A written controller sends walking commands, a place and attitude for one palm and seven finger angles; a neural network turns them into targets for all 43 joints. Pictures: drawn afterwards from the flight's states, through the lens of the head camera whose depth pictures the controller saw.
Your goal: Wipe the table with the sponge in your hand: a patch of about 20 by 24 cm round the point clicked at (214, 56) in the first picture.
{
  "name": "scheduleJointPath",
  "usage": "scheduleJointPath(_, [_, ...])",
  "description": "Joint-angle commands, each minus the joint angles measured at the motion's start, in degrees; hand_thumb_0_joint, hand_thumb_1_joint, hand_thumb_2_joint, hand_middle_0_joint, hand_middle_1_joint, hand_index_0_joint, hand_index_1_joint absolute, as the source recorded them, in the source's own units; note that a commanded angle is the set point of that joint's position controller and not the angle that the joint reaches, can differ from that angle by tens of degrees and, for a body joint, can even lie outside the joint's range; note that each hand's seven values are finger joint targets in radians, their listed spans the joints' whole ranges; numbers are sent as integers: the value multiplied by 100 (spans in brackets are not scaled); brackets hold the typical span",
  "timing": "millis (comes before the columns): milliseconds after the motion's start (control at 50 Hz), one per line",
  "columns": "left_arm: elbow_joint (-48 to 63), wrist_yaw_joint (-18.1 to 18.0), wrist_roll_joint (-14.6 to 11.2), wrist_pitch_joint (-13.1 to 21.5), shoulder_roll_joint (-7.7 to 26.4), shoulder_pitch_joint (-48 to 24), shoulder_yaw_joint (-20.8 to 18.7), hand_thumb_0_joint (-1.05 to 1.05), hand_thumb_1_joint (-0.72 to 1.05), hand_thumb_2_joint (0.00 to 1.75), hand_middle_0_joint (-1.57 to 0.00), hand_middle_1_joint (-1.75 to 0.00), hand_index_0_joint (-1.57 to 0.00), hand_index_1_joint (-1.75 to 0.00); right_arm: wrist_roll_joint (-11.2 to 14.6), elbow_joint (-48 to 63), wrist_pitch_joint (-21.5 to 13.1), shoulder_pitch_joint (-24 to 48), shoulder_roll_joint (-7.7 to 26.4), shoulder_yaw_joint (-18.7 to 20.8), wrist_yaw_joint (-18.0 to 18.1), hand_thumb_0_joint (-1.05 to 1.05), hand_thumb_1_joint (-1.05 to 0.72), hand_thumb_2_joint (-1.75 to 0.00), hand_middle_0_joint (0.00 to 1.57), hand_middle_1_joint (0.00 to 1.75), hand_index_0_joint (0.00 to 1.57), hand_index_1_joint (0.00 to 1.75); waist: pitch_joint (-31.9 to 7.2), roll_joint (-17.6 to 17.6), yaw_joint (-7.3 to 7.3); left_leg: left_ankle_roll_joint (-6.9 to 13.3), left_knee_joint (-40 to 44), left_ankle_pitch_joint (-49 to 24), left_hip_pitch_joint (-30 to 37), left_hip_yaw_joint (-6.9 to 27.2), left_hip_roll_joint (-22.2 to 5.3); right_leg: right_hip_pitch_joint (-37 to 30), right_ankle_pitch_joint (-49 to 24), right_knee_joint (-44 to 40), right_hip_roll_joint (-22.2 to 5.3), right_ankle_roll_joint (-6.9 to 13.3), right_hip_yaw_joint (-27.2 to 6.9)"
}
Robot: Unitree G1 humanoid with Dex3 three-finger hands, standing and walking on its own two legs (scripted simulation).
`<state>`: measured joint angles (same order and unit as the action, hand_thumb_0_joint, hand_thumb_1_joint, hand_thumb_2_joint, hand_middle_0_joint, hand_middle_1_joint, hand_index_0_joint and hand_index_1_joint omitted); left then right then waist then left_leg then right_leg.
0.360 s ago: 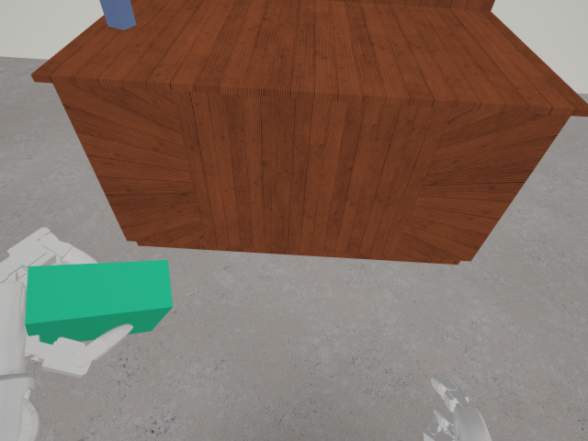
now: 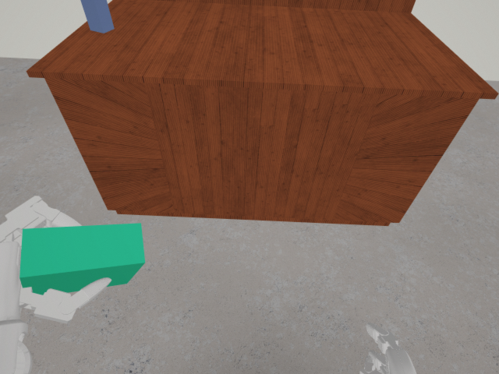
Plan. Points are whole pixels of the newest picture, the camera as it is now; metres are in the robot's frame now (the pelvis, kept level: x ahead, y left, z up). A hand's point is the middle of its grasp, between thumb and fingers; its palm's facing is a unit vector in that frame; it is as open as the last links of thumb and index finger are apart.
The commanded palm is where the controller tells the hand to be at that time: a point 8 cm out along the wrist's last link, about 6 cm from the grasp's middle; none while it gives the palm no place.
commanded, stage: look at it before walking up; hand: left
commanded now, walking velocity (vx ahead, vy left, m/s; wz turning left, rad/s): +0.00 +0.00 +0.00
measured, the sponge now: (100, 259) +0.22 +0.21 +0.14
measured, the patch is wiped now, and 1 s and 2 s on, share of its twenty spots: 0.00 0.00 0.00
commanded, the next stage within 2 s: walk to a spot facing it in 0.04 s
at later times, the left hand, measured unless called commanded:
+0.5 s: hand (31, 285) +0.18 +0.26 +0.15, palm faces +0.44 -0.80 -0.41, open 9.4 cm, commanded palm +0.12 +0.30 +0.18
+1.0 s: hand out of the picture +0.05 +0.27 +0.16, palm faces +0.70 -0.58 -0.41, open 9.4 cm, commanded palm -0.02 +0.29 +0.18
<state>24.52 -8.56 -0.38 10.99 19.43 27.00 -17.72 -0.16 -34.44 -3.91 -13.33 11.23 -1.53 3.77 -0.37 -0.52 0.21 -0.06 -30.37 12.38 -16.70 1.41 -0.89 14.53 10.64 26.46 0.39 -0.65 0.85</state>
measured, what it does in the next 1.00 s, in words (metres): steps on the spot, turning left: right foot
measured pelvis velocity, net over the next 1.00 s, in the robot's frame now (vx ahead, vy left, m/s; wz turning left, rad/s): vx -0.04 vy -0.03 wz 0.45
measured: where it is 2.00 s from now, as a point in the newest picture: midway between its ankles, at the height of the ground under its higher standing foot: outside the picture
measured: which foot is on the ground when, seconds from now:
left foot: down 0.00-0.72, up 0.74-1.00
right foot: down 0.00-0.48, up 0.50-0.68, down 0.70-1.00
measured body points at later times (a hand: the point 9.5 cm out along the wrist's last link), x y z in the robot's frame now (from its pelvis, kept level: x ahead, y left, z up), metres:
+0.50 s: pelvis -0.01 +0.01 -0.01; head +0.00 +0.03 +0.44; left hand +0.15 +0.30 +0.17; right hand +0.16 -0.22 -0.09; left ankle +0.04 +0.12 -0.74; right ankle +0.04 -0.13 -0.73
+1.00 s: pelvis -0.04 -0.03 +0.00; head -0.03 -0.03 +0.45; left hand +0.00 +0.30 +0.18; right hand +0.20 -0.20 -0.09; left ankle -0.10 +0.09 -0.70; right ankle -0.05 -0.13 -0.74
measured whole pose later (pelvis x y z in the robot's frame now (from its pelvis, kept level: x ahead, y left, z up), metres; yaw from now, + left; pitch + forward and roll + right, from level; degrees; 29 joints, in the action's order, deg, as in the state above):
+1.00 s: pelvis -0.04 -0.03 +0.00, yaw +26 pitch +1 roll +2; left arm 27.3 -8.9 -1.0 8.0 20.2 27.7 -17.9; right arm -0.8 -34.0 -2.8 -14.6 14.2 1.2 5.2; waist -0.2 2.1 -0.2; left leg -1.2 -45.4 24.2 -22.2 -6.1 -2.9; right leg 10.6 21.0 31.3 -6.5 1.1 13.1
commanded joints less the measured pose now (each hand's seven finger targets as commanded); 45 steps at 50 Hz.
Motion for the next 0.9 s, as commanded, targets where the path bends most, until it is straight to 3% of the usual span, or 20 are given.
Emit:
scheduleJointPath(0, [1191, -128, -57, 341, 877, -575, -574, 0, 10, 130, -120, -160, -120, -160, 7, 858, -320, 565, 689, 256, 88, 0, -90, -90, 20, 30, 20, 30, -314, -136, -5, 94, 680, 397, -347, 159, -270, -282, 537, -611, -361, 103, -464])
scheduleJointPath(140, [1448, -153, -47, 376, 902, -637, -589, 0, 10, 130, -120, -160, -120, -160, 23, 904, -371, 583, 698, 266, 101, 0, -90, -90, 20, 30, 20, 30, -393, -403, -25, 133, 901, 361, -495, 315, -338, -576, 399, -363, -262, 41, -256])
scheduleJointPath(300, [1507, -180, -104, 316, 1033, -175, -805, 0, 10, 130, -120, -160, -120, -160, 38, 972, -291, 494, 704, 354, 35, 0, -90, -90, 20, 30, 20, 30, -381, 44, 26, 153, 64, 272, -762, 420, -231, -120, 1000, -343, -896, 194, -360])
scheduleJointPath(380, [1775, -164, -142, 296, 1070, -179, -874, 0, 10, 130, -120, -160, -120, -160, 43, 1003, -285, 485, 716, 357, 48, 0, -90, -90, 20, 30, 20, 30, -441, -71, 56, 169, 61, 240, -876, 650, -292, -27, 1122, 24, -909, 178, -188])
scheduleJointPath(420, [1913, -162, -149, 285, 1123, -237, -928, 0, 10, 130, -120, -160, -120, -160, 42, 1014, -313, 512, 757, 349, 82, 0, -90, -90, 20, 30, 20, 30, -456, -439, 51, 238, 440, 293, -1065, 1061, -418, -161, 1086, 520, -630, 30, 47])
scheduleJointPath(460, [2111, -131, -120, 330, 1031, -301, -876, 0, 10, 130, -120, -160, -120, -160, -2, 1005, -360, 482, 787, 354, 96, 0, -90, -90, 20, 30, 20, 30, -531, -1206, 36, 539, 1157, 355, -1404, 1998, -843, -485, 1019, 1557, -122, -158, 168])
scheduleJointPath(480, [2099, -104, -108, 356, 1036, -281, -866, 0, 10, 130, -120, -160, -120, -160, -52, 985, -399, 430, 756, 370, 88, 0, -90, -90, 20, 30, 20, 30, -485, -1479, 29, 739, 1440, 166, -1344, 2486, -1066, -306, 1585, 1961, 25, -191, 38])
scheduleJointPath(520, [2356, -76, -70, 414, 1133, -408, -910, 0, 10, 130, -120, -160, -120, -160, -107, 910, -517, 345, 743, 426, 49, 0, -90, -90, 20, 30, 20, 30, -588, -1404, 28, 923, 1356, -482, -670, 2873, -1223, 241, 2052, 2150, 78, -185, -202])
scheduleJointPath(580, [2241, -37, -206, 372, 997, 119, -822, 0, 10, 130, -120, -160, -120, -160, -89, 783, -600, 340, 706, 447, -51, 0, -90, -90, 20, 30, 20, 30, -930, -1372, -1, 823, 891, -1957, 123, 2413, -925, 116, 1743, 1218, 203, -195, -177])
scheduleJointPath(620, [2142, -21, -279, 282, 1021, 402, -921, 0, 10, 130, -120, -160, -120, -160, -63, 764, -561, 390, 705, 451, -103, 0, -90, -90, 20, 30, 20, 30, -1081, -1325, -30, 667, 822, -2030, 119, 2161, -741, -344, 1371, 506, 267, -180, -51])
scheduleJointPath(660, [2005, -6, -322, 177, 1003, 482, -925, 0, 10, 130, -120, -160, -120, -160, -55, 736, -441, 496, 634, 409, -136, 0, -90, -90, 20, 30, 20, 30, -1102, -1082, -65, 454, 628, -1554, -318, 1963, -621, -1055, 785, -499, -1, -57, -109])
scheduleJointPath(680, [1931, -28, -314, 117, 1076, 420, -963, 0, 10, 130, -120, -160, -120, -160, -24, 747, -376, 504, 582, 401, -136, 0, -90, -90, 20, 30, 20, 30, -1126, -563, -55, 274, 212, -885, -825, 1531, -394, -1522, 148, -752, -523, 169, -426])
scheduleJointPath(700, [1781, -70, -316, 63, 1239, 280, -1049, 0, 10, 130, -120, -160, -120, -160, 9, 783, -307, 509, 455, 380, -124, 0, -90, -90, 20, 30, 20, 30, -961, 613, -48, -37, -717, 40, -1549, 606, 104, -1748, -377, -911, -1471, 502, -1080])
scheduleJointPath(720, [1704, -114, -388, 35, 1204, -58, -1023, 0, 10, 130, -120, -160, -120, -160, 110, 874, -309, 541, 543, 462, -123, 0, -90, -90, 20, 30, 20, 30, -881, 1370, -17, -318, -2094, 1283, -1918, 16, 405, -1388, -1074, -876, -2315, 832, -1570])
scheduleJointPath(740, [1405, -116, -396, 7, 1090, 5, -929, 0, 10, 130, -120, -160, -120, -160, 123, 752, -311, 487, 732, 533, -80, 0, -90, -90, 20, 30, 20, 30, -717, 1128, 34, -298, -2964, 1310, -1818, 208, 141, -944, -1748, -695, -2364, 784, -1150])
scheduleJointPath(780, [1031, -71, -268, -31, 1141, 250, -975, 0, 10, 130, -120, -160, -120, -160, 69, 845, -218, 637, 496, 373, -12, 0, -90, -90, 20, 30, 20, 30, -453, 693, 47, -333, -3457, 1070, -1829, -17, -33, -706, -2725, -417, -2024, 704, -494])
scheduleJointPath(820, [1062, -62, -174, 22, 1214, -43, -930, 0, 10, 130, -120, -160, -120, -160, 75, 915, -163, 747, 425, 276, 80, 0, -90, -90, 20, 30, 20, 30, -308, 752, 20, -307, -2868, 1132, -1623, -320, -141, -766, -3331, -349, -1926, 611, -36])
scheduleJointPath(880, [1378, -125, -116, 149, 1222, -432, -858, 0, 10, 130, -120, -160, -120, -160, -36, 982, -217, 711, 439, 249, 186, 0, -90, -90, 20, 30, 20, 30, -241, 1031, -105, -192, -1977, 1163, -1241, -796, -117, -855, -3353, -323, -1871, 585, 195])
